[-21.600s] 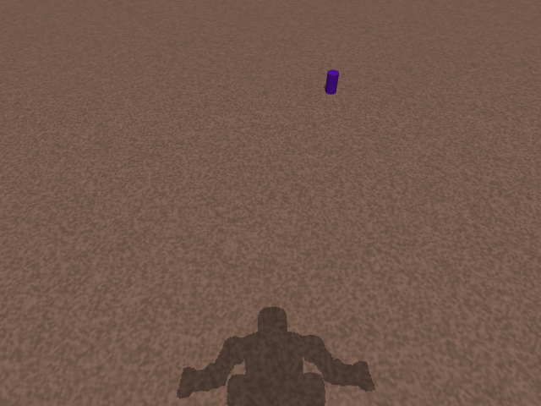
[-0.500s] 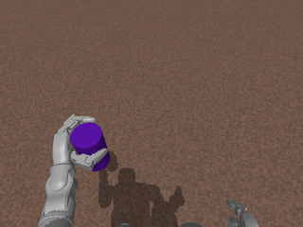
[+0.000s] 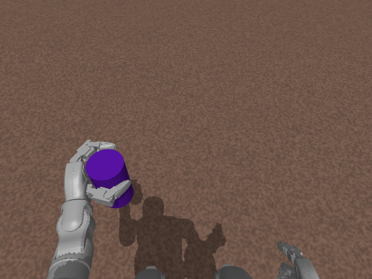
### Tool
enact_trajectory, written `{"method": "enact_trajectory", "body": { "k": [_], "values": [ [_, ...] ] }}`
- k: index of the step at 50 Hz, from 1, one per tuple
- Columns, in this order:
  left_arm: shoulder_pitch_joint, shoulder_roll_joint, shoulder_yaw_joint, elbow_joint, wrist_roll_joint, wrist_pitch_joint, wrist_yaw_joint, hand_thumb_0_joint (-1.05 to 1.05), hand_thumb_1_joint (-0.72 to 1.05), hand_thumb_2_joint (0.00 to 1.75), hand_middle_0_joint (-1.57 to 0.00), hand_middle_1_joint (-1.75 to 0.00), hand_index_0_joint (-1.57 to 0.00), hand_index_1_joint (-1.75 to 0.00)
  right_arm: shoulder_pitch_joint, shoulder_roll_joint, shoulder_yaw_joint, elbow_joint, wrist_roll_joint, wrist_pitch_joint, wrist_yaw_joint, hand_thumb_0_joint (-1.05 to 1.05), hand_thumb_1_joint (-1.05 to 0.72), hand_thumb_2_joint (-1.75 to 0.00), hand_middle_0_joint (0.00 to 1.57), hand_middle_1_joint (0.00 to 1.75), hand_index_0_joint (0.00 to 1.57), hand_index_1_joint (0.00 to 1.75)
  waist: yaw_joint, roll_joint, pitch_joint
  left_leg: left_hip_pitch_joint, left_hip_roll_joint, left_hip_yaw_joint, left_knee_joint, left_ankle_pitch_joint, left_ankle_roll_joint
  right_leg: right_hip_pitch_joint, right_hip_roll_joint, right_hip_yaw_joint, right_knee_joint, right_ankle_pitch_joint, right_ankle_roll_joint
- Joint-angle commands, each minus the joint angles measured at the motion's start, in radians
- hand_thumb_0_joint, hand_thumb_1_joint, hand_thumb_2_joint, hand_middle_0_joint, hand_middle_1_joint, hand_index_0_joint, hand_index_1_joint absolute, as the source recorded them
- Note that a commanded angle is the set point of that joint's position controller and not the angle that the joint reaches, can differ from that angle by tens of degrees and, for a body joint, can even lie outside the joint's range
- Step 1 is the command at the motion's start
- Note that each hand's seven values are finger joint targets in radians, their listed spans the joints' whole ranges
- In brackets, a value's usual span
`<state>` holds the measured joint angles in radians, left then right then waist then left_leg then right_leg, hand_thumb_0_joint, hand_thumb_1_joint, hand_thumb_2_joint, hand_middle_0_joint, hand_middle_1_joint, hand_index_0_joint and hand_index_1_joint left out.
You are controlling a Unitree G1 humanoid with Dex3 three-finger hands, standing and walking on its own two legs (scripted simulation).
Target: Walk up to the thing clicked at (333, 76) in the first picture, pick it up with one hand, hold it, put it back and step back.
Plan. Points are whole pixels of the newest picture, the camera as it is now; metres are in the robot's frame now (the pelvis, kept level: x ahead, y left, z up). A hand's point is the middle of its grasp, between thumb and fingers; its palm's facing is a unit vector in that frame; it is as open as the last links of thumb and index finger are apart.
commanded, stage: crouch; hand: left
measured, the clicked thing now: (112, 180) +0.34 +0.18 -0.01
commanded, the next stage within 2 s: lower in 1.56 s
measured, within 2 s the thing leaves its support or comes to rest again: neither
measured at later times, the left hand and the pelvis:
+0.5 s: hand (123, 200) +0.37 +0.20 -0.22, palm faces +0.15 -0.99 -0.04, open 10.5 cm; pelvis -0.03 +0.00 -0.19, yaw -2 degrees
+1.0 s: hand (131, 211) +0.40 +0.21 -0.41, palm faces +0.19 -0.98 -0.04, open 10.5 cm; pelvis -0.07 +0.00 -0.36, yaw -4 degrees
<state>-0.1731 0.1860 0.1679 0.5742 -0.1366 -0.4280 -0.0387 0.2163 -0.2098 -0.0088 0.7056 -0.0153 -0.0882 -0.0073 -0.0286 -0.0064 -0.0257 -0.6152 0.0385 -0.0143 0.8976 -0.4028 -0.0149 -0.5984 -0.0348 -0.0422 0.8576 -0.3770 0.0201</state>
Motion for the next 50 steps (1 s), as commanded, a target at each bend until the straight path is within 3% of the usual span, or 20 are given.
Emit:
{"method": "enact_trajectory", "body": {
  "k": [1, 4, 10, 12, 14, 16, 17, 19, 21, 23, 27, 28, 31, 35, 37, 39, 43, 45, 47, 50],
  "values": [
    [-0.371, 0.162, 0.097, -0.193, -0.022, -0.180, -0.012, 0.00, 0.13, 1.22, -1.14, -1.35, -1.17, -1.34, -0.009, -0.148, -0.062, -0.097, -0.008, -0.036, 0.005, 0.00, -0.89, -0.90, 0.20, 0.30, 0.20, 0.30, -0.005, 0.047, -0.288, 0.021, -0.029, 0.002, -0.040, 0.134, 0.014, 0.005, 0.032, -0.002, -0.018, 0.166, -0.035],
    [-0.405, 0.148, 0.095, -0.123, -0.025, -0.244, -0.035, 0.00, 0.12, 1.21, -1.15, -1.36, -1.18, -1.34, 0.006, -0.153, -0.069, -0.097, -0.016, -0.031, 0.017, 0.00, -0.89, -0.90, 0.20, 0.30, 0.20, 0.30, -0.026, 0.032, -0.345, -0.070, -0.029, -0.004, 0.052, 0.089, 0.017, -0.102, 0.035, 0.002, 0.074, 0.127, -0.037],
    [-0.517, 0.208, 0.140, -0.003, -0.027, -0.378, -0.053, 0.00, 0.10, 1.20, -1.14, -1.34, -1.17, -1.33, 0.006, -0.171, -0.067, -0.099, -0.031, -0.034, 0.025, 0.00, -0.88, -0.90, 0.20, 0.30, 0.20, 0.30, -0.042, 0.067, -0.513, -0.338, -0.042, -0.015, 0.290, -0.032, 0.020, -0.332, 0.029, 0.025, 0.284, 0.005, -0.041],
    [-0.548, 0.208, 0.119, -0.004, -0.028, -0.408, -0.064, 0.00, 0.11, 1.19, -1.12, -1.32, -1.15, -1.31, -0.004, -0.180, -0.066, -0.100, -0.037, -0.035, 0.028, 0.00, -0.88, -0.90, 0.20, 0.30, 0.20, 0.30, -0.042, 0.120, -0.561, -0.378, -0.041, -0.023, 0.350, -0.035, 0.014, -0.424, 0.033, 0.024, 0.353, -0.012, -0.047],
    [-0.562, 0.219, 0.117, 0.026, -0.017, -0.424, -0.065, 0.00, 0.08, 1.18, -1.11, -1.31, -1.14, -1.30, 0.014, -0.206, -0.072, -0.078, -0.041, -0.031, 0.031, 0.00, -0.88, -0.90, 0.20, 0.30, 0.20, 0.30, -0.042, 0.142, -0.633, -0.389, -0.034, -0.041, 0.405, 0.014, 0.009, -0.536, 0.038, 0.001, 0.443, 0.005, -0.056],
    [-0.567, 0.274, 0.176, 0.031, -0.021, -0.435, -0.054, 0.00, 0.07, 1.19, -1.12, -1.32, -1.15, -1.31, 0.012, -0.210, -0.069, -0.075, -0.046, -0.022, 0.034, 0.00, -0.89, -0.90, 0.20, 0.30, 0.20, 0.30, -0.021, 0.159, -0.690, -0.423, -0.035, -0.039, 0.467, 0.058, 0.011, -0.571, 0.038, 0.004, 0.501, 0.029, -0.058],
    [-0.562, 0.255, 0.165, 0.044, -0.026, -0.434, -0.055, 0.00, 0.08, 1.20, -1.13, -1.33, -1.15, -1.32, 0.011, -0.211, -0.068, -0.074, -0.045, -0.020, 0.035, 0.00, -0.89, -0.90, 0.20, 0.30, 0.20, 0.30, -0.026, 0.145, -0.698, -0.446, -0.034, -0.040, 0.489, 0.058, 0.011, -0.592, 0.039, 0.004, 0.523, 0.028, -0.058],
    [-0.598, 0.294, 0.209, 0.022, -0.032, -0.446, -0.055, 0.00, 0.10, 1.23, -1.14, -1.35, -1.17, -1.35, 0.009, -0.220, -0.068, -0.068, -0.049, -0.012, 0.040, 0.00, -0.90, -0.91, 0.20, 0.30, 0.20, 0.30, -0.020, 0.177, -0.745, -0.474, -0.035, -0.046, 0.532, 0.073, 0.008, -0.642, 0.040, -0.001, 0.586, 0.033, -0.062],
    [-0.602, 0.270, 0.187, 0.055, -0.032, -0.442, -0.065, 0.00, 0.12, 1.24, -1.16, -1.37, -1.19, -1.37, 0.019, -0.231, -0.075, -0.044, -0.053, -0.008, 0.042, 0.00, -0.90, -0.91, 0.20, 0.30, 0.20, 0.30, -0.043, 0.163, -0.776, -0.514, -0.034, -0.050, 0.604, 0.105, 0.014, -0.708, 0.043, -0.006, 0.647, 0.059, -0.063],
    [-0.616, 0.309, 0.224, 0.076, -0.021, -0.444, -0.062, 0.00, 0.12, 1.24, -1.18, -1.37, -1.20, -1.37, 0.029, -0.227, -0.069, -0.033, -0.058, 0.000, 0.043, 0.00, -0.91, -0.91, 0.20, 0.30, 0.20, 0.30, -0.044, 0.141, -0.801, -0.594, -0.037, -0.040, 0.666, 0.120, 0.021, -0.711, 0.041, 0.004, 0.688, 0.085, -0.059],
    [-0.669, 0.296, 0.232, 0.135, -0.019, -0.451, -0.072, 0.00, 0.14, 1.26, -1.17, -1.38, -1.19, -1.38, 0.025, -0.233, -0.067, -0.016, -0.067, 0.008, 0.053, 0.00, -0.91, -0.91, 0.20, 0.30, 0.20, 0.30, -0.072, 0.138, -0.809, -0.680, -0.036, -0.043, 0.755, 0.064, 0.023, -0.823, 0.041, -0.003, 0.773, 0.031, -0.060],
    [-0.687, 0.334, 0.262, 0.154, -0.015, -0.456, -0.072, 0.00, 0.13, 1.26, -1.17, -1.38, -1.19, -1.38, 0.025, -0.236, -0.065, -0.008, -0.071, 0.009, 0.053, 0.00, -0.91, -0.91, 0.20, 0.30, 0.20, 0.30, -0.066, 0.138, -0.810, -0.708, -0.037, -0.040, 0.781, 0.052, 0.023, -0.838, 0.040, -0.002, 0.799, 0.021, -0.059],
    [-0.754, 0.375, 0.288, 0.194, 0.001, -0.475, -0.062, 0.00, 0.11, 1.25, -1.18, -1.38, -1.20, -1.38, 0.020, -0.230, -0.055, -0.003, -0.079, 0.014, 0.061, 0.00, -0.91, -0.91, 0.20, 0.30, 0.20, 0.30, -0.080, 0.107, -0.795, -0.850, -0.041, -0.028, 0.846, -0.053, 0.026, -0.868, 0.037, 0.009, 0.842, -0.058, -0.054],
    [-0.824, 0.401, 0.289, 0.243, 0.019, -0.493, -0.071, 0.00, 0.10, 1.26, -1.20, -1.39, -1.22, -1.39, 0.019, -0.241, -0.041, 0.007, -0.092, 0.017, 0.069, 0.00, -0.91, -0.91, 0.20, 0.30, 0.20, 0.30, -0.099, 0.166, -0.816, -0.878, -0.040, -0.023, 0.914, -0.081, 0.019, -0.972, 0.039, -0.009, 0.928, -0.091, -0.059],
    [-0.862, 0.448, 0.319, 0.232, 0.027, -0.500, -0.064, 0.00, 0.09, 1.25, -1.20, -1.38, -1.21, -1.38, 0.017, -0.245, -0.035, 0.012, -0.100, 0.020, 0.073, 0.00, -0.91, -0.91, 0.20, 0.30, 0.20, 0.30, -0.093, 0.188, -0.842, -0.905, -0.040, -0.014, 0.955, -0.088, 0.017, -0.984, 0.038, -0.008, 0.968, -0.094, -0.058],
    [-0.895, 0.444, 0.317, 0.246, 0.028, -0.500, -0.065, 0.00, 0.08, 1.26, -1.21, -1.40, -1.22, -1.40, 0.025, -0.253, -0.030, 0.016, -0.105, 0.024, 0.075, 0.00, -0.92, -0.91, 0.20, 0.30, 0.20, 0.30, -0.112, 0.215, -0.839, -0.923, -0.040, -0.017, 0.982, -0.092, 0.016, -1.026, 0.038, -0.020, 1.007, -0.090, -0.060],
    [-0.898, 0.546, 0.386, 0.274, 0.043, -0.494, -0.057, 0.00, 0.09, 1.26, -1.18, -1.38, -1.19, -1.39, 0.014, -0.259, -0.020, 0.023, -0.111, 0.036, 0.075, 0.00, -0.91, -0.91, 0.20, 0.30, 0.20, 0.30, -0.098, 0.214, -0.817, -1.035, -0.041, 0.002, 1.042, -0.164, 0.019, -1.043, 0.039, -0.014, 1.053, -0.147, -0.053],
    [-0.937, 0.528, 0.371, 0.274, 0.046, -0.491, -0.059, 0.00, 0.09, 1.27, -1.20, -1.40, -1.21, -1.40, 0.014, -0.260, -0.014, 0.021, -0.115, 0.038, 0.077, 0.00, -0.91, -0.91, 0.20, 0.30, 0.20, 0.30, -0.123, 0.201, -0.806, -1.081, -0.042, 0.003, 1.075, -0.188, 0.024, -1.053, 0.039, -0.017, 1.070, -0.155, -0.047],
    [-0.931, 0.572, 0.404, 0.294, 0.053, -0.483, -0.060, 0.00, 0.12, 1.26, -1.18, -1.38, -1.20, -1.39, 0.016, -0.280, -0.010, 0.028, -0.119, 0.042, 0.077, 0.00, -0.91, -0.91, 0.20, 0.30, 0.20, 0.30, -0.116, 0.238, -0.805, -1.053, -0.038, -0.006, 1.093, -0.161, 0.018, -1.104, 0.040, -0.037, 1.113, -0.130, -0.051],
    [-0.911, 0.549, 0.392, 0.329, 0.054, -0.473, -0.078, 0.00, 0.12, 1.26, -1.19, -1.38, -1.20, -1.38, 0.022, -0.291, -0.002, 0.022, -0.121, 0.054, 0.080, 0.00, -0.91, -0.91, 0.20, 0.30, 0.20, 0.30, -0.136, 0.224, -0.792, -1.077, -0.036, -0.022, 1.121, -0.149, 0.015, -1.137, 0.042, -0.057, 1.152, -0.122, -0.051]
  ]
}}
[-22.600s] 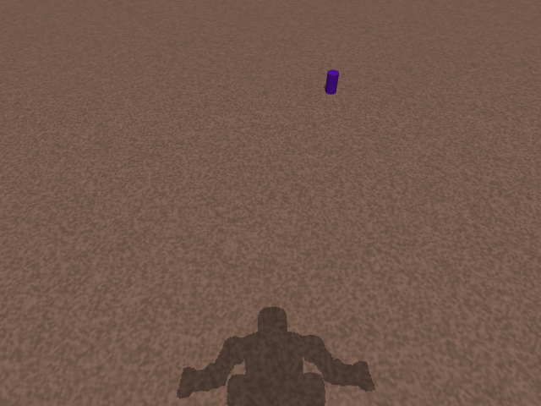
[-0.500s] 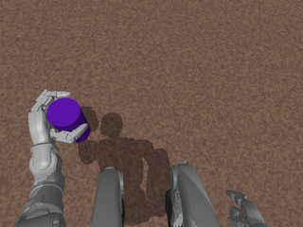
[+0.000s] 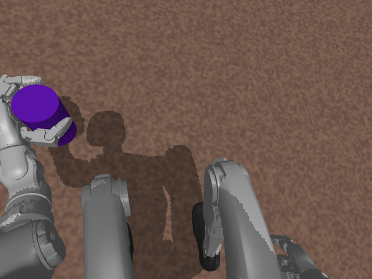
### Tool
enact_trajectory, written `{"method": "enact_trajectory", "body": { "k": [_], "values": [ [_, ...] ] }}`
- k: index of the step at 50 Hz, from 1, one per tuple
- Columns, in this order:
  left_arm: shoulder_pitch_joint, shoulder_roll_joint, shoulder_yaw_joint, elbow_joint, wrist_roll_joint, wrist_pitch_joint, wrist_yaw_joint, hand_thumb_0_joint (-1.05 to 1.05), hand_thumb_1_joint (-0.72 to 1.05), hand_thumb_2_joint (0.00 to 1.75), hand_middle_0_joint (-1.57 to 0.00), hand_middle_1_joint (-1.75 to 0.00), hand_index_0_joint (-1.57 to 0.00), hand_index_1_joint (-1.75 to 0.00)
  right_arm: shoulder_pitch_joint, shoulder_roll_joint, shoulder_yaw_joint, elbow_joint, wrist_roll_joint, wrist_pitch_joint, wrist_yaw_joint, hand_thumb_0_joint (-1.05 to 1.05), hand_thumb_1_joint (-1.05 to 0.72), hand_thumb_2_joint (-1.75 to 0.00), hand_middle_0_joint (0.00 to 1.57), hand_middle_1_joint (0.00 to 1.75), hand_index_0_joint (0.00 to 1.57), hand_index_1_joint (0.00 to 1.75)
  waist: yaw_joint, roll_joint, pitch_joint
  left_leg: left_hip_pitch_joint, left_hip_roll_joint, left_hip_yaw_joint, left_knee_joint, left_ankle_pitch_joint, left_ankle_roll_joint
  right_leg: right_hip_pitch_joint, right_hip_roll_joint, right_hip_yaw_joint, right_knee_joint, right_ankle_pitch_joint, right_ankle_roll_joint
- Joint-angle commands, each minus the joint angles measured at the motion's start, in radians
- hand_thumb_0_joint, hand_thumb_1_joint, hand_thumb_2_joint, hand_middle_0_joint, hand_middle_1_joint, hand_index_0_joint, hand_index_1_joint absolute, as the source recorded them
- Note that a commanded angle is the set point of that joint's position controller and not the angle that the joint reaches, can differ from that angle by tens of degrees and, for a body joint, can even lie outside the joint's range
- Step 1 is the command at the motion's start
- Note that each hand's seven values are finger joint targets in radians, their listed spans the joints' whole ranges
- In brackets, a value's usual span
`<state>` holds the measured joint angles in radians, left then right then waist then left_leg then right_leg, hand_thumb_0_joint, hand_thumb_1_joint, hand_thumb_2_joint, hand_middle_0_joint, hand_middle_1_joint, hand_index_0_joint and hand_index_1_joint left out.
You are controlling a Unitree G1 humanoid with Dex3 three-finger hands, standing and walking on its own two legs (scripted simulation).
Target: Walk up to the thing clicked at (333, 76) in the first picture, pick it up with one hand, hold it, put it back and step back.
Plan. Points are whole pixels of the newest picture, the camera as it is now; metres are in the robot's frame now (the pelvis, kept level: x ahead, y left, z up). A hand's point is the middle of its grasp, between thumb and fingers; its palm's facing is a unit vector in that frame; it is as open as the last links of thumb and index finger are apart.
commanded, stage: crouch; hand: left
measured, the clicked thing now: (48, 118) +0.46 +0.24 -0.09
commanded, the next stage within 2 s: lower in 0.56 s
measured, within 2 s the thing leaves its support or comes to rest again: neither
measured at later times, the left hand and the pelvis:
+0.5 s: hand (54, 124) +0.46 +0.25 -0.14, palm faces +0.23 -0.97 -0.02, open 10.5 cm; pelvis +0.00 +0.01 -0.06, yaw -4 degrees
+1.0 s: hand (66, 130) +0.47 +0.24 -0.21, palm faces +0.26 -0.97 -0.01, open 10.5 cm; pelvis -0.01 +0.02 -0.08, yaw -7 degrees
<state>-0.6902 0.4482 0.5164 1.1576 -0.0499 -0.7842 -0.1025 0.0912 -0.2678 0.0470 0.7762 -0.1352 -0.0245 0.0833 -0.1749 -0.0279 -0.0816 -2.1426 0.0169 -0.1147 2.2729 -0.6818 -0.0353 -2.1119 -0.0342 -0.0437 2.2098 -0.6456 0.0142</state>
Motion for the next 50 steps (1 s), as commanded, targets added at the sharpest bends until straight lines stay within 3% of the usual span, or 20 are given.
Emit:
{"method": "enact_trajectory", "body": {
  "k": [1, 4, 6, 8, 10, 12, 15, 22, 23, 24, 25, 26, 33, 35, 36, 39, 40, 41, 43, 50],
  "values": [
    [-0.422, 0.275, 0.027, -0.259, -0.036, -0.118, -0.021, 0.00, 0.11, 1.25, -1.17, -1.37, -1.19, -1.37, 0.137, -0.232, -0.049, -0.052, -0.004, -0.011, -0.010, 0.00, -0.91, -0.91, 0.20, 0.30, 0.20, 0.30, -0.004, 0.247, -0.705, 0.420, -0.016, 0.078, -0.242, 0.102, 0.037, 0.360, 0.042, -0.060, -0.194, 0.129, -0.043],
    [-0.423, 0.321, 0.048, -0.233, -0.030, -0.113, -0.027, 0.00, 0.14, 1.24, -1.18, -1.37, -1.20, -1.36, 0.151, -0.247, -0.036, -0.045, -0.012, -0.005, -0.007, 0.00, -0.91, -0.91, 0.20, 0.30, 0.20, 0.30, -0.007, 0.249, -0.701, 0.385, -0.016, 0.075, -0.202, 0.109, 0.039, 0.362, 0.045, -0.065, -0.170, 0.142, -0.040],
    [-0.397, 0.313, 0.048, -0.216, -0.031, -0.111, -0.033, 0.00, 0.14, 1.24, -1.18, -1.37, -1.20, -1.36, 0.132, -0.254, -0.030, -0.057, -0.015, -0.003, -0.005, 0.00, -0.90, -0.91, 0.20, 0.30, 0.20, 0.30, -0.001, 0.252, -0.661, 0.369, -0.015, 0.071, -0.193, 0.090, 0.038, 0.329, 0.046, -0.074, -0.152, 0.122, -0.042],
    [-0.420, 0.348, 0.063, -0.253, -0.032, -0.117, -0.031, 0.00, 0.15, 1.25, -1.18, -1.37, -1.20, -1.37, 0.141, -0.262, -0.020, -0.053, -0.022, 0.003, -0.001, 0.00, -0.90, -0.91, 0.20, 0.30, 0.20, 0.30, -0.001, 0.282, -0.671, 0.367, -0.013, 0.068, -0.175, 0.103, 0.035, 0.334, 0.049, -0.078, -0.134, 0.137, -0.042],
    [-0.412, 0.322, 0.051, -0.242, -0.030, -0.116, -0.035, 0.00, 0.15, 1.26, -1.18, -1.39, -1.21, -1.38, 0.132, -0.274, -0.013, -0.063, -0.026, 0.005, 0.003, 0.00, -0.90, -0.90, 0.20, 0.30, 0.20, 0.30, -0.017, 0.311, -0.643, 0.394, -0.010, 0.046, -0.181, 0.101, 0.027, 0.275, 0.046, -0.097, -0.109, 0.138, -0.046],
    [-0.398, 0.357, 0.072, -0.245, -0.023, -0.119, -0.027, 0.00, 0.15, 1.25, -1.17, -1.38, -1.20, -1.37, 0.130, -0.282, -0.008, -0.068, -0.031, 0.011, 0.002, 0.00, -0.90, -0.90, 0.20, 0.30, 0.20, 0.30, -0.009, 0.318, -0.652, 0.398, -0.009, 0.044, -0.169, 0.102, 0.025, 0.275, 0.048, -0.099, -0.099, 0.140, -0.045],
    [-0.424, 0.353, 0.062, -0.258, -0.028, -0.128, -0.030, 0.00, 0.18, 1.26, -1.18, -1.39, -1.21, -1.38, 0.128, -0.288, 0.009, -0.069, -0.041, 0.014, 0.007, 0.00, -0.90, -0.91, 0.20, 0.30, 0.20, 0.30, -0.039, 0.315, -0.640, 0.375, -0.009, 0.035, -0.136, 0.116, 0.027, 0.284, 0.050, -0.105, -0.086, 0.164, -0.042],
    [-0.413, 0.376, 0.048, -0.245, -0.023, -0.141, -0.016, 0.00, 0.17, 1.27, -1.18, -1.39, -1.20, -1.38, 0.113, -0.307, 0.036, -0.054, -0.062, 0.023, 0.013, 0.00, -0.90, -0.91, 0.20, 0.30, 0.20, 0.30, -0.048, 0.350, -0.592, 0.369, -0.004, 0.024, -0.099, 0.127, 0.022, 0.260, 0.056, -0.117, -0.056, 0.172, -0.043],
    [-0.408, 0.355, 0.042, -0.232, -0.023, -0.140, -0.018, 0.00, 0.16, 1.27, -1.18, -1.39, -1.21, -1.38, 0.118, -0.310, 0.041, -0.057, -0.066, 0.025, 0.014, 0.00, -0.90, -0.91, 0.20, 0.30, 0.20, 0.30, -0.062, 0.339, -0.588, 0.378, -0.004, 0.019, -0.094, 0.130, 0.023, 0.262, 0.055, -0.122, -0.059, 0.179, -0.040],
    [-0.400, 0.387, 0.059, -0.252, -0.026, -0.146, -0.013, 0.00, 0.17, 1.26, -1.19, -1.39, -1.22, -1.38, 0.106, -0.315, 0.042, -0.063, -0.067, 0.026, 0.014, 0.00, -0.90, -0.91, 0.20, 0.30, 0.20, 0.30, -0.050, 0.347, -0.595, 0.376, -0.003, 0.017, -0.092, 0.132, 0.021, 0.265, 0.057, -0.123, -0.054, 0.180, -0.042],
    [-0.425, 0.400, 0.057, -0.235, -0.022, -0.149, -0.010, 0.00, 0.15, 1.26, -1.17, -1.38, -1.20, -1.37, 0.098, -0.313, 0.051, -0.061, -0.070, 0.028, 0.015, 0.00, -0.90, -0.91, 0.20, 0.30, 0.20, 0.30, -0.062, 0.342, -0.569, 0.337, -0.004, 0.020, -0.080, 0.107, 0.027, 0.268, 0.058, -0.122, -0.056, 0.164, -0.039],
    [-0.395, 0.376, 0.054, -0.222, -0.024, -0.151, -0.006, 0.00, 0.16, 1.27, -1.17, -1.38, -1.20, -1.37, 0.098, -0.315, 0.056, -0.067, -0.074, 0.030, 0.017, 0.00, -0.90, -0.91, 0.20, 0.30, 0.20, 0.30, -0.067, 0.333, -0.565, 0.345, -0.004, 0.012, -0.084, 0.106, 0.025, 0.271, 0.057, -0.130, -0.053, 0.165, -0.038],
    [-0.366, 0.411, 0.067, -0.208, -0.019, -0.167, 0.008, 0.00, 0.18, 1.26, -1.18, -1.38, -1.21, -1.37, 0.074, -0.335, 0.077, -0.089, -0.088, 0.039, 0.023, 0.00, -0.90, -0.91, 0.20, 0.30, 0.20, 0.30, -0.070, 0.351, -0.563, 0.362, 0.001, -0.001, -0.063, 0.167, 0.018, 0.286, 0.062, -0.141, -0.028, 0.214, -0.039],
    [-0.382, 0.402, 0.053, -0.202, -0.018, -0.175, 0.010, 0.00, 0.16, 1.25, -1.20, -1.38, -1.21, -1.38, 0.063, -0.341, 0.089, -0.093, -0.094, 0.040, 0.025, 0.00, -0.91, -0.91, 0.20, 0.30, 0.20, 0.30, -0.089, 0.371, -0.534, 0.362, 0.002, -0.010, -0.060, 0.167, 0.015, 0.277, 0.061, -0.148, -0.019, 0.215, -0.040],
    [-0.356, 0.404, 0.066, -0.155, -0.017, -0.174, 0.017, 0.00, 0.16, 1.24, -1.21, -1.38, -1.23, -1.39, 0.062, -0.347, 0.096, -0.100, -0.096, 0.040, 0.027, 0.00, -0.92, -0.91, 0.20, 0.30, 0.20, 0.30, -0.091, 0.356, -0.526, 0.363, 0.002, -0.015, -0.054, 0.173, 0.015, 0.280, 0.062, -0.153, -0.019, 0.223, -0.038],
    [-0.365, 0.385, 0.040, -0.072, -0.015, -0.193, 0.033, 0.00, 0.18, 1.24, -1.20, -1.37, -1.21, -1.37, 0.040, -0.345, 0.125, -0.102, -0.106, 0.044, 0.034, 0.00, -0.91, -0.91, 0.20, 0.30, 0.20, 0.30, -0.124, 0.294, -0.444, 0.282, 0.004, -0.024, -0.029, 0.125, 0.025, 0.277, 0.068, -0.162, -0.026, 0.192, -0.032],
    [-0.373, 0.403, 0.045, -0.067, -0.014, -0.201, 0.036, 0.00, 0.19, 1.25, -1.22, -1.38, -1.23, -1.39, 0.039, -0.351, 0.133, -0.105, -0.110, 0.044, 0.036, 0.00, -0.91, -0.91, 0.20, 0.30, 0.20, 0.30, -0.131, 0.289, -0.439, 0.282, 0.004, -0.026, -0.022, 0.111, 0.027, 0.287, 0.069, -0.163, -0.033, 0.186, -0.029],
    [-0.378, 0.464, 0.074, -0.088, -0.008, -0.215, 0.042, 0.00, 0.19, 1.26, -1.23, -1.39, -1.24, -1.39, 0.025, -0.356, 0.138, -0.114, -0.112, 0.045, 0.035, 0.00, -0.91, -0.91, 0.20, 0.30, 0.20, 0.30, -0.112, 0.301, -0.446, 0.274, 0.005, -0.023, -0.021, 0.100, 0.028, 0.298, 0.071, -0.163, -0.030, 0.174, -0.030],
    [-0.359, 0.461, 0.071, -0.066, -0.007, -0.233, 0.040, 0.00, 0.19, 1.26, -1.23, -1.39, -1.24, -1.39, 0.011, -0.368, 0.149, -0.118, -0.123, 0.047, 0.040, 0.00, -0.91, -0.91, 0.20, 0.30, 0.20, 0.30, -0.121, 0.317, -0.443, 0.307, 0.010, -0.032, -0.019, 0.107, 0.021, 0.292, 0.072, -0.175, -0.017, 0.176, -0.030],
    [-0.363, 0.556, 0.108, -0.066, -0.001, -0.288, 0.074, 0.00, 0.21, 1.27, -1.22, -1.38, -1.23, -1.39, -0.037, -0.397, 0.196, -0.134, -0.157, 0.046, 0.038, 0.00, -0.92, -0.91, 0.20, 0.30, 0.20, 0.30, -0.138, 0.397, -0.443, 0.363, 0.020, -0.055, -0.004, 0.146, 0.008, 0.316, 0.079, -0.197, 0.011, 0.217, -0.030]
  ]
}}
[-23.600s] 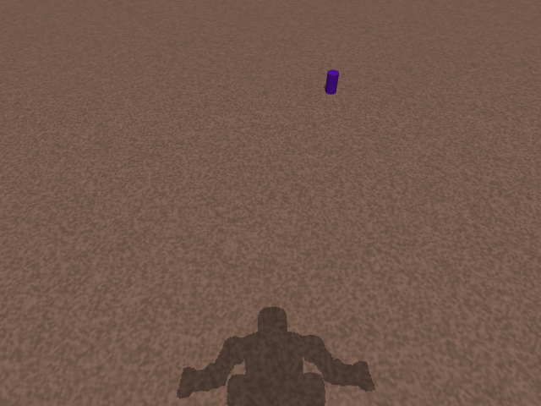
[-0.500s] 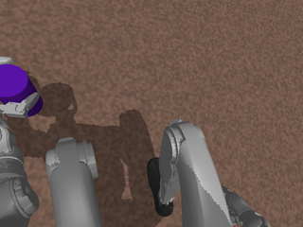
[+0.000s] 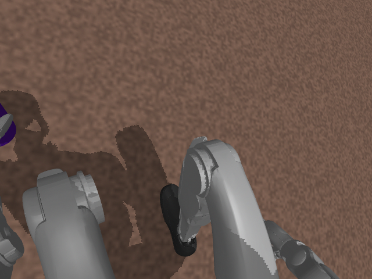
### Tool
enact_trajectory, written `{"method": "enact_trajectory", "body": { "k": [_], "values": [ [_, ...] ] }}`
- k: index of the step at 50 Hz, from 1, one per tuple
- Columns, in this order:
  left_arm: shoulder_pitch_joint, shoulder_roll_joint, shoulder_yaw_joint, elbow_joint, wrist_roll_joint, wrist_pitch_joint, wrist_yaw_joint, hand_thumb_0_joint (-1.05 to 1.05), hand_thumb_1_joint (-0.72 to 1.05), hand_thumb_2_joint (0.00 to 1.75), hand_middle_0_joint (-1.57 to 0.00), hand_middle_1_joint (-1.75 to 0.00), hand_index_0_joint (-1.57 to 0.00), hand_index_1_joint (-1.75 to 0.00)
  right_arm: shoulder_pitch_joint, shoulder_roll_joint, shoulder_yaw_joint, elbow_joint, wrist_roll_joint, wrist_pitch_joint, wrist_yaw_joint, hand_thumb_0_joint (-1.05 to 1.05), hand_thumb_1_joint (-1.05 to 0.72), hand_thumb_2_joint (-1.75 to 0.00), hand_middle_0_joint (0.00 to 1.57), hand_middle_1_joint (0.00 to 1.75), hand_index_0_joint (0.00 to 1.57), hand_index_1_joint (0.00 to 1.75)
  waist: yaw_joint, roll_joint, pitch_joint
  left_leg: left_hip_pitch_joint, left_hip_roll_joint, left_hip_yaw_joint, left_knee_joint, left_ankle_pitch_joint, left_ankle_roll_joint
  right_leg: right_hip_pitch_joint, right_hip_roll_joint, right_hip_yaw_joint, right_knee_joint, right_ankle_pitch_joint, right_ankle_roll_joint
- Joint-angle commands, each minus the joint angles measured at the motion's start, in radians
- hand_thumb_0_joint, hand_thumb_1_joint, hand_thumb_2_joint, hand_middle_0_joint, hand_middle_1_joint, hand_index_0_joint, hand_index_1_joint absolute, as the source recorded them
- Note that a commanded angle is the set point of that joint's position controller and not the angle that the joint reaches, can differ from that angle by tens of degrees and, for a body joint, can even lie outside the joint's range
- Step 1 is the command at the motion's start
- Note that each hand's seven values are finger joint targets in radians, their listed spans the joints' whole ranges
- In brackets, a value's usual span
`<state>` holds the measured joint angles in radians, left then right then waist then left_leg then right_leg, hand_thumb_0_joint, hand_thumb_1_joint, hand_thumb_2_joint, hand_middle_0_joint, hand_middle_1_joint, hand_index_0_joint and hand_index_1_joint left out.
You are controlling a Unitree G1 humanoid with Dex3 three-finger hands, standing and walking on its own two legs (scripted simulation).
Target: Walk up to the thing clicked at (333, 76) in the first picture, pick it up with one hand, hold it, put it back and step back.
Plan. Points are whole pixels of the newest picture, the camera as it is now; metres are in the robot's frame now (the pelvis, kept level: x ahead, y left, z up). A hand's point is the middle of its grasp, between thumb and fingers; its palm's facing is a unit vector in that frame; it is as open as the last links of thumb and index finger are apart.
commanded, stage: lower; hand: left
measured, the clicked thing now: out of the picture +0.45 +0.28 -0.17
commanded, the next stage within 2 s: loosen in 0.74 s
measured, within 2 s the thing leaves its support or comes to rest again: rests again in 1.52 s
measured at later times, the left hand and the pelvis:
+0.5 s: hand out of the picture +0.46 +0.29 -0.18, palm faces +0.40 -0.92 -0.01, open 10.4 cm; pelvis -0.01 +0.01 -0.01, yaw -3 degrees
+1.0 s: hand out of the picture +0.45 +0.29 -0.19, palm faces +0.40 -0.92 -0.01, open 10.4 cm; pelvis -0.01 +0.02 -0.01, yaw -5 degrees
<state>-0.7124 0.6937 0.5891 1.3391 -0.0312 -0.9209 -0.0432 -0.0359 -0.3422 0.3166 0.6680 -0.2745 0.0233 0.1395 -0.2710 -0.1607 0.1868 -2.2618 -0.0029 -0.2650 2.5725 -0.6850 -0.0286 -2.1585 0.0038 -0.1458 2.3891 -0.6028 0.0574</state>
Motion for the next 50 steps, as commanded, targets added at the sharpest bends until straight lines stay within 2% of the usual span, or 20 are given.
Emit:
{"method": "enact_trajectory", "body": {
  "k": [1, 5, 6, 9, 10, 11, 14, 15, 18, 23, 25, 27, 30, 32, 34, 38, 41, 43, 46, 50],
  "values": [
    [-0.341, 0.298, 0.024, -0.243, -0.016, -0.156, 0.020, 0.00, 0.22, 1.27, -1.22, -1.38, -1.23, -1.39, 0.084, -0.327, -0.070, -0.029, -0.021, -0.002, -0.016, 0.00, -0.92, -0.91, 0.20, 0.30, 0.20, 0.30, -0.055, 0.538, -0.695, 0.487, 0.042, 0.089, -0.306, 0.148, -0.001, 0.353, 0.040, -0.101, -0.168, 0.175, -0.073],
    [-0.343, 0.302, 0.010, -0.218, -0.014, -0.172, 0.031, 0.00, 0.25, 1.28, -1.22, -1.38, -1.23, -1.39, 0.064, -0.342, -0.048, -0.033, -0.036, -0.003, -0.016, 0.00, -0.92, -0.91, 0.20, 0.30, 0.20, 0.30, -0.077, 0.539, -0.660, 0.490, 0.048, 0.076, -0.288, 0.159, -0.002, 0.359, 0.043, -0.111, -0.164, 0.193, -0.069],
    [-0.319, 0.323, 0.027, -0.204, -0.012, -0.176, 0.037, 0.00, 0.25, 1.28, -1.23, -1.38, -1.23, -1.39, 0.067, -0.347, -0.043, -0.036, -0.039, -0.002, -0.015, 0.00, -0.92, -0.91, 0.20, 0.30, 0.20, 0.30, -0.076, 0.546, -0.661, 0.494, 0.048, 0.071, -0.290, 0.166, -0.004, 0.372, 0.044, -0.117, -0.161, 0.197, -0.068],
    [-0.330, 0.344, 0.025, -0.182, -0.007, -0.191, 0.049, 0.00, 0.24, 1.27, -1.24, -1.38, -1.24, -1.39, 0.046, -0.355, -0.027, -0.043, -0.048, 0.002, -0.014, 0.00, -0.92, -0.91, 0.20, 0.30, 0.20, 0.30, -0.083, 0.555, -0.632, 0.499, 0.052, 0.056, -0.295, 0.156, -0.009, 0.354, 0.046, -0.134, -0.154, 0.189, -0.068],
    [-0.324, 0.316, 0.003, -0.152, -0.005, -0.190, 0.051, 0.00, 0.26, 1.29, -1.23, -1.39, -1.24, -1.40, 0.036, -0.357, -0.022, -0.048, -0.051, 0.002, -0.013, 0.00, -0.91, -0.91, 0.20, 0.30, 0.20, 0.30, -0.099, 0.546, -0.605, 0.494, 0.053, 0.047, -0.297, 0.149, -0.008, 0.343, 0.046, -0.139, -0.153, 0.186, -0.067],
    [-0.321, 0.320, 0.005, -0.157, -0.008, -0.194, 0.053, 0.00, 0.26, 1.30, -1.25, -1.40, -1.25, -1.41, 0.035, -0.360, -0.016, -0.048, -0.054, 0.001, -0.013, 0.00, -0.91, -0.91, 0.20, 0.30, 0.20, 0.30, -0.098, 0.538, -0.608, 0.492, 0.054, 0.047, -0.289, 0.153, -0.007, 0.359, 0.049, -0.139, -0.157, 0.194, -0.065],
    [-0.328, 0.348, 0.007, -0.133, -0.011, -0.210, 0.056, 0.00, 0.27, 1.30, -1.26, -1.40, -1.27, -1.41, 0.022, -0.366, 0.000, -0.055, -0.058, 0.000, -0.013, 0.00, -0.91, -0.91, 0.20, 0.30, 0.20, 0.30, -0.110, 0.522, -0.587, 0.473, 0.054, 0.041, -0.278, 0.151, -0.002, 0.376, 0.052, -0.146, -0.159, 0.199, -0.060],
    [-0.321, 0.360, 0.012, -0.127, -0.013, -0.214, 0.057, 0.00, 0.28, 1.29, -1.25, -1.40, -1.26, -1.41, 0.017, -0.366, 0.006, -0.058, -0.060, 0.000, -0.012, 0.00, -0.91, -0.91, 0.20, 0.30, 0.20, 0.30, -0.102, 0.515, -0.590, 0.468, 0.055, 0.041, -0.273, 0.151, -0.001, 0.382, 0.056, -0.145, -0.163, 0.198, -0.060],
    [-0.309, 0.362, 0.004, -0.098, -0.008, -0.224, 0.064, 0.00, 0.28, 1.29, -1.26, -1.40, -1.27, -1.40, -0.002, -0.375, 0.019, -0.062, -0.069, 0.002, -0.013, 0.00, -0.91, -0.91, 0.20, 0.30, 0.20, 0.30, -0.113, 0.528, -0.568, 0.486, 0.060, 0.023, -0.279, 0.148, -0.007, 0.370, 0.058, -0.162, -0.152, 0.198, -0.058],
    [-0.302, 0.395, 0.008, -0.095, -0.008, -0.239, 0.076, 0.00, 0.25, 1.28, -1.24, -1.38, -1.25, -1.39, -0.025, -0.381, 0.037, -0.068, -0.080, 0.005, -0.016, 0.00, -0.91, -0.91, 0.20, 0.30, 0.20, 0.30, -0.113, 0.536, -0.556, 0.494, 0.065, 0.017, -0.269, 0.162, -0.008, 0.384, 0.066, -0.168, -0.155, 0.212, -0.057],
    [-0.310, 0.382, -0.002, -0.087, -0.010, -0.244, 0.080, 0.00, 0.26, 1.29, -1.24, -1.38, -1.25, -1.39, -0.034, -0.385, 0.042, -0.073, -0.084, 0.004, -0.017, 0.00, -0.91, -0.91, 0.20, 0.30, 0.20, 0.30, -0.128, 0.533, -0.548, 0.499, 0.067, 0.011, -0.264, 0.167, -0.008, 0.385, 0.067, -0.174, -0.152, 0.221, -0.054],
    [-0.314, 0.415, 0.005, -0.084, -0.004, -0.249, 0.088, 0.00, 0.28, 1.28, -1.24, -1.38, -1.24, -1.39, -0.038, -0.389, 0.048, -0.071, -0.086, 0.005, -0.016, 0.00, -0.91, -0.91, 0.20, 0.30, 0.20, 0.30, -0.125, 0.539, -0.532, 0.485, 0.068, 0.006, -0.267, 0.153, -0.007, 0.387, 0.070, -0.178, -0.153, 0.211, -0.054],
    [-0.316, 0.411, -0.002, -0.084, 0.004, -0.256, 0.095, 0.00, 0.28, 1.29, -1.23, -1.37, -1.24, -1.38, -0.044, -0.395, 0.055, -0.080, -0.093, 0.011, -0.016, 0.00, -0.91, -0.91, 0.20, 0.30, 0.20, 0.30, -0.138, 0.559, -0.533, 0.529, 0.077, -0.014, -0.277, 0.183, -0.017, 0.376, 0.068, -0.189, -0.142, 0.227, -0.055],
    [-0.298, 0.411, -0.001, -0.072, 0.004, -0.256, 0.100, 0.00, 0.26, 1.28, -1.23, -1.37, -1.23, -1.38, -0.053, -0.395, 0.058, -0.083, -0.096, 0.012, -0.016, 0.00, -0.91, -0.91, 0.20, 0.30, 0.20, 0.30, -0.128, 0.568, -0.522, 0.542, 0.080, -0.017, -0.279, 0.191, -0.021, 0.375, 0.071, -0.188, -0.141, 0.232, -0.056],
    [-0.329, 0.413, -0.020, -0.069, 0.007, -0.259, 0.104, 0.00, 0.27, 1.29, -1.24, -1.37, -1.24, -1.39, -0.062, -0.398, 0.066, -0.081, -0.099, 0.014, -0.017, 0.00, -0.91, -0.91, 0.20, 0.30, 0.20, 0.30, -0.146, 0.561, -0.492, 0.510, 0.079, -0.017, -0.274, 0.159, -0.016, 0.364, 0.074, -0.194, -0.145, 0.213, -0.054],
    [-0.324, 0.429, -0.025, -0.060, 0.005, -0.265, 0.107, 0.00, 0.26, 1.29, -1.25, -1.38, -1.25, -1.39, -0.063, -0.397, 0.074, -0.078, -0.103, 0.014, -0.017, 0.00, -0.91, -0.91, 0.20, 0.30, 0.20, 0.30, -0.140, 0.540, -0.488, 0.492, 0.079, -0.016, -0.260, 0.136, -0.009, 0.373, 0.081, -0.190, -0.157, 0.199, -0.053],
    [-0.319, 0.417, -0.033, -0.032, 0.002, -0.266, 0.113, 0.00, 0.27, 1.30, -1.24, -1.38, -1.25, -1.39, -0.067, -0.399, 0.083, -0.087, -0.102, 0.013, -0.019, 0.00, -0.90, -0.91, 0.20, 0.30, 0.20, 0.30, -0.155, 0.529, -0.473, 0.496, 0.083, -0.033, -0.267, 0.151, -0.009, 0.373, 0.080, -0.198, -0.152, 0.210, -0.052],
    [-0.310, 0.408, -0.038, -0.017, 0.004, -0.268, 0.119, 0.00, 0.29, 1.20, -1.25, -1.34, -1.27, -1.33, -0.069, -0.400, 0.084, -0.088, -0.103, 0.015, -0.018, 0.00, -0.91, -0.90, 0.20, 0.30, 0.20, 0.30, -0.155, 0.526, -0.471, 0.505, 0.085, -0.037, -0.272, 0.143, -0.011, 0.371, 0.081, -0.202, -0.153, 0.204, -0.052],
    [-0.327, 0.432, -0.030, -0.035, 0.000, -0.280, 0.123, 0.00, 0.12, 0.96, -1.13, -1.15, -1.15, -1.13, -0.079, -0.410, 0.088, -0.099, -0.103, 0.018, -0.019, 0.00, -0.91, -0.90, 0.20, 0.30, 0.20, 0.30, -0.154, 0.527, -0.462, 0.504, 0.087, -0.050, -0.279, 0.133, -0.014, 0.358, 0.083, -0.211, -0.148, 0.197, -0.052],
    [-0.327, 0.419, -0.043, -0.026, -0.002, -0.283, 0.121, 0.00, -0.05, 0.74, -1.01, -0.97, -1.03, -0.95, -0.084, -0.404, 0.093, -0.101, -0.103, 0.013, -0.019, 0.00, -0.91, -0.90, 0.20, 0.30, 0.20, 0.30, -0.153, 0.525, -0.441, 0.491, 0.086, -0.047, -0.277, 0.128, -0.010, 0.358, 0.084, -0.207, -0.153, 0.195, -0.052]
  ]
}}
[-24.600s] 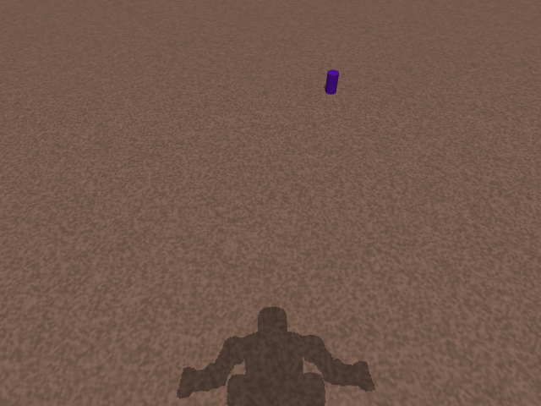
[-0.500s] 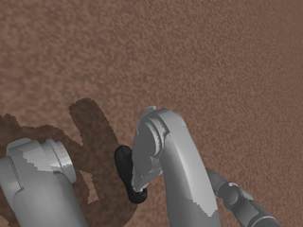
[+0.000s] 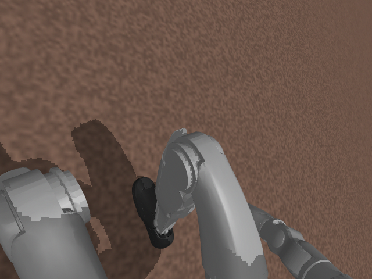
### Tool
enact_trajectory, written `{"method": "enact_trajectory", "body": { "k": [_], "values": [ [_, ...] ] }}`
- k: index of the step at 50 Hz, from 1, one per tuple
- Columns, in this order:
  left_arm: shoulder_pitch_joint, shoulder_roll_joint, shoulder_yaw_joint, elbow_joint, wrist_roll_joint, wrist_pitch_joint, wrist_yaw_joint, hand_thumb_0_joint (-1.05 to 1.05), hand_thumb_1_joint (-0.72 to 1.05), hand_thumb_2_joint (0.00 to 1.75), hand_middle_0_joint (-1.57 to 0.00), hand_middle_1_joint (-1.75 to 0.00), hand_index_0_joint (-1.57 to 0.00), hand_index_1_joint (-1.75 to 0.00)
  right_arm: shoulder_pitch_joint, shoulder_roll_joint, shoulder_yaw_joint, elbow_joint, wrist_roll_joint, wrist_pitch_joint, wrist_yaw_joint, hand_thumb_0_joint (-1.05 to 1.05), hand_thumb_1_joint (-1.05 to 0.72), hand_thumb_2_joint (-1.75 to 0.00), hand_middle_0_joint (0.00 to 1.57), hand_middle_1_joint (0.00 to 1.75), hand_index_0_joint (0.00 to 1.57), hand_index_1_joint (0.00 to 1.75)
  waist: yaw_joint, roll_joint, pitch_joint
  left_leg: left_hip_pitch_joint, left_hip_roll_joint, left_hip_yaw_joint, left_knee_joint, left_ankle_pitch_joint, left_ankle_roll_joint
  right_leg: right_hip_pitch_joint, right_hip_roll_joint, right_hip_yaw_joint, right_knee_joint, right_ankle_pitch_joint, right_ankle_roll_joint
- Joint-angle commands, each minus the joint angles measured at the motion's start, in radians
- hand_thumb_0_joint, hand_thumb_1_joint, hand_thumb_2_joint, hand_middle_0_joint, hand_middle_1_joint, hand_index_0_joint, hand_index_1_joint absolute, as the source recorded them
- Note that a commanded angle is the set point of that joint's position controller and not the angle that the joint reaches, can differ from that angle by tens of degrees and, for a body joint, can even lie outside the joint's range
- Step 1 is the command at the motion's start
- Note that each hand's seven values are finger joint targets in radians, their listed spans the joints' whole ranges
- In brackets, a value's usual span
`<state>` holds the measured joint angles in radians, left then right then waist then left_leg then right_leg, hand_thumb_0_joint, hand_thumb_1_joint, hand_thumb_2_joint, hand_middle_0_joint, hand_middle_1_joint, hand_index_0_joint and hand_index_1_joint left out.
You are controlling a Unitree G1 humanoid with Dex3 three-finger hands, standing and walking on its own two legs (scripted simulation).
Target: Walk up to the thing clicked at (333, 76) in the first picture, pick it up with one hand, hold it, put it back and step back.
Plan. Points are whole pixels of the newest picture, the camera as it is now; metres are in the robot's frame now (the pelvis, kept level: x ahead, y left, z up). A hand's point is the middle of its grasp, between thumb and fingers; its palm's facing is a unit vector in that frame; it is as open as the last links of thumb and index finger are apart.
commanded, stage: open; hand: left
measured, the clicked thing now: out of the picture +0.44 +0.31 -0.22
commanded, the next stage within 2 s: withdraw in 0.40 s
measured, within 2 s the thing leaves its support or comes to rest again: rests again in 0.52 s
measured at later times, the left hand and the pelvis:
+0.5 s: hand out of the picture +0.45 +0.31 -0.17, palm faces +0.47 -0.88 +0.01, open 14.8 cm; pelvis +0.00 +0.00 +0.00, yaw -1 degrees
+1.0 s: hand out of the picture +0.42 +0.37 -0.09, palm faces +0.44 -0.90 -0.02, open 17.6 cm; pelvis +0.00 +0.00 +0.02, yaw +2 degrees
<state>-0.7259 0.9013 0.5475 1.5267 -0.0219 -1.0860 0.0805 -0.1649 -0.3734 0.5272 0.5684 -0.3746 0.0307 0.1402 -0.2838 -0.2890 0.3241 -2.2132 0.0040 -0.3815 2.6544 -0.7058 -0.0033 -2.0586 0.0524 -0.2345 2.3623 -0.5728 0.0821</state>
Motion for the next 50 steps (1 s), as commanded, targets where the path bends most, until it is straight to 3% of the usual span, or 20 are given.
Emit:
{"method": "enact_trajectory", "body": {
  "k": [1, 2, 4, 7, 11, 18, 24, 28, 30, 33, 37, 40, 43, 45, 47, 48, 50],
  "values": [
    [-0.312, 0.207, -0.006, -0.210, -0.012, -0.116, -0.003, 0.00, -0.10, 0.69, -0.99, -0.93, -1.01, -0.91, 0.048, -0.371, -0.118, 0.003, -0.004, 0.006, -0.019, 0.00, -0.91, -0.90, 0.20, 0.30, 0.20, 0.30, -0.142, 0.650, -0.580, 0.445, 0.080, 0.072, -0.357, 0.136, -0.034, 0.255, 0.037, -0.117, -0.131, 0.155, -0.077],
    [-0.313, 0.210, -0.005, -0.206, -0.011, -0.119, -0.003, 0.00, -0.12, 0.67, -0.98, -0.91, -1.00, -0.89, 0.049, -0.377, -0.116, 0.001, -0.005, 0.008, -0.019, 0.00, -0.91, -0.90, 0.20, 0.30, 0.20, 0.30, -0.151, 0.647, -0.582, 0.443, 0.080, 0.069, -0.358, 0.133, -0.034, 0.263, 0.038, -0.123, -0.131, 0.156, -0.075],
    [-0.307, 0.217, -0.001, -0.216, -0.015, -0.120, -0.004, 0.00, -0.18, 0.58, -0.93, -0.84, -0.96, -0.82, 0.042, -0.375, -0.117, -0.001, -0.003, 0.006, -0.019, 0.00, -0.91, -0.89, 0.20, 0.30, 0.20, 0.30, -0.138, 0.640, -0.580, 0.437, 0.080, 0.070, -0.354, 0.126, -0.032, 0.259, 0.039, -0.117, -0.133, 0.153, -0.076],
    [-0.307, 0.204, -0.011, -0.213, -0.017, -0.116, -0.008, 0.00, -0.29, 0.49, -0.71, -0.65, -0.72, -0.64, 0.046, -0.372, -0.116, -0.001, -0.005, 0.004, -0.020, 0.00, -0.91, -0.90, 0.20, 0.30, 0.20, 0.30, -0.144, 0.645, -0.586, 0.444, 0.079, 0.074, -0.351, 0.138, -0.031, 0.265, 0.040, -0.117, -0.137, 0.160, -0.078],
    [-0.272, 0.200, -0.012, -0.165, -0.015, -0.102, -0.014, 0.00, -0.39, 0.33, -0.57, -0.47, -0.57, -0.47, 0.042, -0.377, -0.115, -0.002, -0.002, 0.008, -0.022, 0.00, -0.91, -0.90, 0.20, 0.30, 0.20, 0.30, -0.142, 0.626, -0.571, 0.428, 0.080, 0.074, -0.355, 0.133, -0.032, 0.264, 0.041, -0.127, -0.135, 0.160, -0.076],
    [-0.208, 0.180, -0.001, -0.129, -0.019, -0.073, -0.023, 0.00, -0.48, 0.22, -0.39, -0.31, -0.39, -0.31, 0.048, -0.370, -0.114, -0.022, 0.002, 0.024, -0.022, 0.00, -0.90, -0.90, 0.20, 0.30, 0.20, 0.30, -0.123, 0.597, -0.554, 0.398, 0.077, 0.077, -0.364, 0.129, -0.028, 0.278, 0.045, -0.133, -0.145, 0.150, -0.076],
    [-0.246, 0.186, -0.002, -0.159, -0.027, -0.081, -0.021, 0.00, -0.47, 0.15, -0.27, -0.19, -0.26, -0.19, 0.043, -0.371, -0.115, -0.033, 0.006, 0.020, -0.023, 0.00, -0.91, -0.90, 0.20, 0.30, 0.20, 0.30, -0.134, 0.592, -0.558, 0.398, 0.081, 0.073, -0.359, 0.120, -0.024, 0.273, 0.048, -0.132, -0.147, 0.149, -0.076],
    [-0.265, 0.198, -0.013, -0.175, -0.021, -0.086, -0.029, 0.00, -0.57, 0.14, -0.13, -0.13, -0.12, -0.14, 0.036, -0.370, -0.116, -0.032, 0.006, 0.018, -0.025, 0.00, -0.91, -0.90, 0.20, 0.30, 0.20, 0.30, -0.134, 0.599, -0.534, 0.390, 0.082, 0.076, -0.364, 0.084, -0.022, 0.249, 0.047, -0.128, -0.150, 0.119, -0.079],
    [-0.277, 0.233, 0.005, -0.203, -0.020, -0.090, -0.036, 0.00, -0.59, 0.12, -0.10, -0.11, -0.10, -0.12, 0.039, -0.375, -0.118, -0.032, 0.007, 0.018, -0.028, 0.00, -0.91, -0.90, 0.20, 0.30, 0.20, 0.30, -0.125, 0.628, -0.551, 0.419, 0.088, 0.068, -0.374, 0.096, -0.029, 0.243, 0.043, -0.127, -0.138, 0.122, -0.080],
    [-0.264, 0.315, 0.075, -0.273, -0.026, -0.084, -0.044, 0.00, -0.61, 0.10, -0.08, -0.09, -0.07, -0.10, 0.055, -0.377, -0.125, -0.029, 0.010, 0.025, -0.031, 0.00, -0.91, -0.90, 0.20, 0.30, 0.20, 0.30, -0.090, 0.666, -0.617, 0.447, 0.086, 0.084, -0.371, 0.142, -0.031, 0.285, 0.043, -0.115, -0.135, 0.151, -0.082],
    [-0.236, 0.354, 0.125, -0.394, -0.023, -0.033, -0.074, 0.00, -0.60, 0.08, -0.08, -0.07, -0.07, -0.08, 0.085, -0.377, -0.163, -0.024, 0.026, 0.036, -0.035, 0.00, -0.92, -0.91, 0.20, 0.30, 0.20, 0.30, -0.044, 0.757, -0.682, 0.508, 0.086, 0.098, -0.407, 0.189, -0.044, 0.273, 0.034, -0.103, -0.125, 0.169, -0.090],
    [-0.164, 0.244, 0.072, -0.449, -0.025, 0.043, -0.126, 0.00, -0.59, 0.06, -0.07, -0.05, -0.06, -0.06, 0.114, -0.366, -0.208, -0.032, 0.045, 0.045, -0.036, 0.00, -0.92, -0.91, 0.20, 0.30, 0.20, 0.30, -0.025, 0.796, -0.728, 0.547, 0.084, 0.108, -0.438, 0.231, -0.053, 0.245, 0.027, -0.092, -0.122, 0.188, -0.096],
    [-0.121, 0.088, -0.040, -0.465, -0.064, 0.125, -0.200, 0.00, -0.61, 0.03, -0.08, -0.04, -0.07, -0.05, 0.142, -0.345, -0.242, -0.013, 0.086, 0.040, -0.038, 0.00, -0.92, -0.90, 0.20, 0.30, 0.20, 0.30, -0.036, 0.729, -0.677, 0.464, 0.073, 0.123, -0.445, 0.166, -0.038, 0.189, 0.024, -0.080, -0.143, 0.155, -0.101],
    [-0.106, 0.079, -0.021, -0.469, -0.098, 0.170, -0.224, 0.00, -0.61, 0.02, -0.06, -0.04, -0.07, -0.03, 0.167, -0.336, -0.257, -0.011, 0.117, 0.035, -0.041, 0.00, -0.91, -0.90, 0.20, 0.30, 0.20, 0.30, -0.023, 0.642, -0.663, 0.386, 0.064, 0.133, -0.442, 0.113, -0.021, 0.191, 0.022, -0.073, -0.163, 0.123, -0.098],
    [-0.143, 0.043, -0.038, -0.471, -0.128, 0.198, -0.245, 0.00, -0.61, 0.01, -0.05, -0.05, -0.07, -0.03, 0.184, -0.317, -0.263, 0.007, 0.140, 0.029, -0.041, 0.00, -0.90, -0.89, 0.20, 0.30, 0.20, 0.30, -0.027, 0.577, -0.643, 0.329, 0.058, 0.135, -0.435, 0.046, -0.006, 0.175, 0.021, -0.065, -0.178, 0.078, -0.097],
    [-0.174, 0.068, -0.009, -0.495, -0.139, 0.203, -0.250, 0.00, -0.61, 0.02, -0.05, -0.06, -0.07, -0.03, 0.193, -0.321, -0.269, 0.010, 0.148, 0.027, -0.044, 0.00, -0.89, -0.89, 0.20, 0.30, 0.20, 0.30, -0.016, 0.570, -0.651, 0.340, 0.057, 0.131, -0.439, 0.048, -0.005, 0.164, 0.018, -0.062, -0.179, 0.079, -0.098],
    [-0.224, 0.080, -0.017, -0.492, -0.127, 0.210, -0.251, 0.00, -0.53, 0.06, -0.05, -0.02, -0.04, -0.03, 0.193, -0.305, -0.276, 0.009, 0.155, 0.025, -0.043, 0.00, -0.81, -0.88, 0.20, 0.30, 0.20, 0.30, -0.020, 0.562, -0.650, 0.317, 0.054, 0.135, -0.443, 0.013, 0.000, 0.150, 0.014, -0.053, -0.177, 0.047, -0.100]
  ]
}}
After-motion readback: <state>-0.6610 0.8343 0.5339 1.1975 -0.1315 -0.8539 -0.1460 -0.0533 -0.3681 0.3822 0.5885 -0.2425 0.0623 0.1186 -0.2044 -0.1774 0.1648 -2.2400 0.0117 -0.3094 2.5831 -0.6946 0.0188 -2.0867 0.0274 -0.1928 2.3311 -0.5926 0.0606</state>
